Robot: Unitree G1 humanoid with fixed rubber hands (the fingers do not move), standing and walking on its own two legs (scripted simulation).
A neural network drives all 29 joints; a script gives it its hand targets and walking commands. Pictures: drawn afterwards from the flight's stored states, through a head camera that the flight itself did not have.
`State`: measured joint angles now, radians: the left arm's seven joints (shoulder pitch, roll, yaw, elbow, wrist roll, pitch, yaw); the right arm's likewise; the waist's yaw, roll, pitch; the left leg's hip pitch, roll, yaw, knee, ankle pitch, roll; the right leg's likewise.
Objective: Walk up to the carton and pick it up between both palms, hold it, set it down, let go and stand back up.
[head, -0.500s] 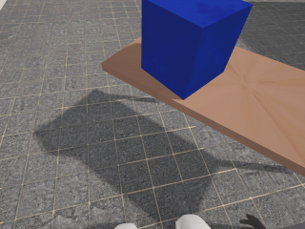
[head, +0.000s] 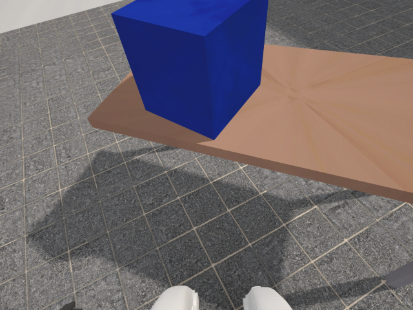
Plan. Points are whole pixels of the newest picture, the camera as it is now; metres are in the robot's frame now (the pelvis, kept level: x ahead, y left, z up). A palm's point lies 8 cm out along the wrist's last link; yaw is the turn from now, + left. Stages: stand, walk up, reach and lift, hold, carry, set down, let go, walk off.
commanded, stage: walk up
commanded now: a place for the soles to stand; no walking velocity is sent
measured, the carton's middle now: (199, 55) +0.73 +0.00 +0.09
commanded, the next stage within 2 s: none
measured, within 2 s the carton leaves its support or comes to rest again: neither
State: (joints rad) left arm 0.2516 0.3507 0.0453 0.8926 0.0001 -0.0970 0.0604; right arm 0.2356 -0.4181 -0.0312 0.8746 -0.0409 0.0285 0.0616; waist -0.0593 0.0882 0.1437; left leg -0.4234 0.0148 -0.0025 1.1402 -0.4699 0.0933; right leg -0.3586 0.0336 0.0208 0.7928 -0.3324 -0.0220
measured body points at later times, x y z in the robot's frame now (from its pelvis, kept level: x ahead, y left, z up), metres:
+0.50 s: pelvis +0.05 +0.15 +0.01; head +0.10 +0.15 +0.45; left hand +0.14 +0.46 -0.12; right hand +0.07 -0.16 -0.11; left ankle +0.06 +0.21 -0.70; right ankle +0.06 -0.03 -0.63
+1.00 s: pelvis +0.11 +0.23 -0.02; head +0.15 +0.21 +0.42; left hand +0.25 +0.53 -0.13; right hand +0.11 -0.13 -0.13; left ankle +0.16 +0.33 -0.71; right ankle +0.13 +0.03 -0.70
